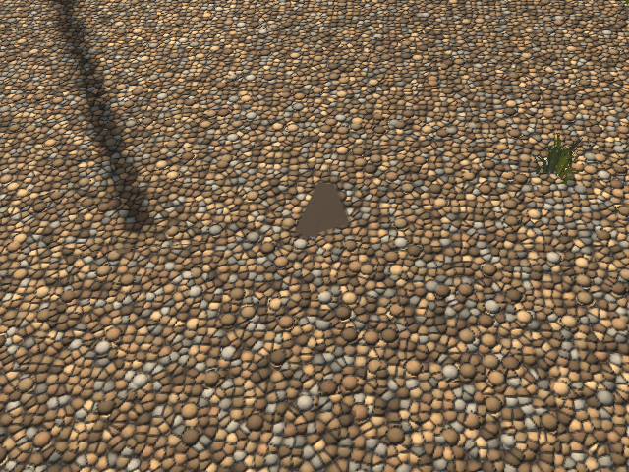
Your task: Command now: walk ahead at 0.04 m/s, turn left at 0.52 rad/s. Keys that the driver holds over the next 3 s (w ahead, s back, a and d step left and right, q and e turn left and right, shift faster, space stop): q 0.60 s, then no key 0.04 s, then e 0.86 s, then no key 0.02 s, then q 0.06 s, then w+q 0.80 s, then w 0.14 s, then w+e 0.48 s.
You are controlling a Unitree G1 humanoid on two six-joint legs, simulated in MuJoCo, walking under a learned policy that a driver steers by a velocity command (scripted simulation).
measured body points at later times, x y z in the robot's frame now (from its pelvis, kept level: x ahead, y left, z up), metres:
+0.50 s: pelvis +0.00 +0.03 +0.00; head +0.03 +0.07 +0.45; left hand +0.05 +0.36 -0.11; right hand +0.24 -0.19 -0.08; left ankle -0.02 +0.13 -0.73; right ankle +0.02 -0.12 -0.67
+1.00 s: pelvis +0.02 +0.03 +0.00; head +0.04 +0.03 +0.45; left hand +0.06 +0.33 -0.10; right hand +0.25 -0.17 -0.11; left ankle -0.02 +0.13 -0.73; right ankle +0.08 -0.09 -0.73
